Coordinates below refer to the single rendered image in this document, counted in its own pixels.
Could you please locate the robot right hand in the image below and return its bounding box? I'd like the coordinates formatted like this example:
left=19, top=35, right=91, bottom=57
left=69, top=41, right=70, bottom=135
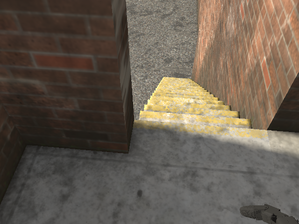
left=239, top=203, right=299, bottom=224

